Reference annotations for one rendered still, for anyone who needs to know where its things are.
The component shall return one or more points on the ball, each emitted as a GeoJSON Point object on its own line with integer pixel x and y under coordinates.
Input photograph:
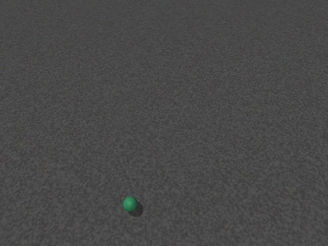
{"type": "Point", "coordinates": [130, 203]}

